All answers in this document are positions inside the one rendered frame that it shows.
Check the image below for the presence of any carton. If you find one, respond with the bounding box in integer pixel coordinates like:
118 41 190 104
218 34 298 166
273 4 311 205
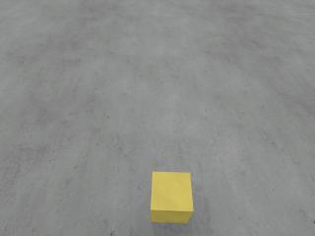
151 171 194 224

